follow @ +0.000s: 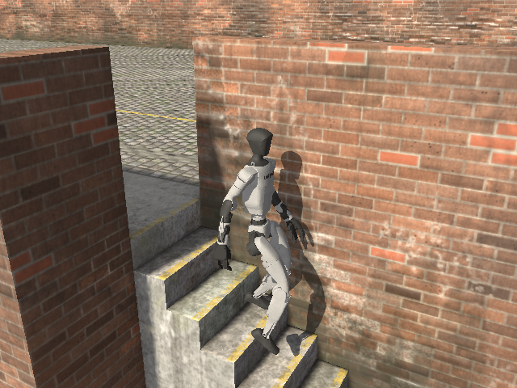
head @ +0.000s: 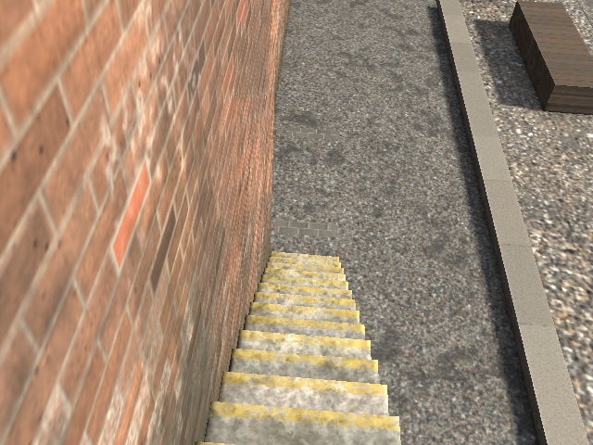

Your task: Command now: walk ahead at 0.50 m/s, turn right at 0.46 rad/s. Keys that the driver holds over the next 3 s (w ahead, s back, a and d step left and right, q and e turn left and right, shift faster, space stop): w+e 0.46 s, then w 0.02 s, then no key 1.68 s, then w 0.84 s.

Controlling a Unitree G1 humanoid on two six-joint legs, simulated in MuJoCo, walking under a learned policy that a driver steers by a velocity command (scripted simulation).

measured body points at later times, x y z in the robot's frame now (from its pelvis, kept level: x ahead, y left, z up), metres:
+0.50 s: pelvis +0.15 -0.07 -0.22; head +0.13 -0.08 +0.23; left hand +0.16 +0.17 -0.36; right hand +0.27 -0.34 -0.31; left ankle +0.37 +0.09 -0.84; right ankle +0.10 -0.17 -0.92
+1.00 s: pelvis +0.32 +0.01 -0.40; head +0.34 +0.05 +0.05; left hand +0.50 +0.16 -0.55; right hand +0.16 -0.17 -0.52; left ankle +0.37 +0.13 -1.13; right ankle +0.24 -0.15 -0.84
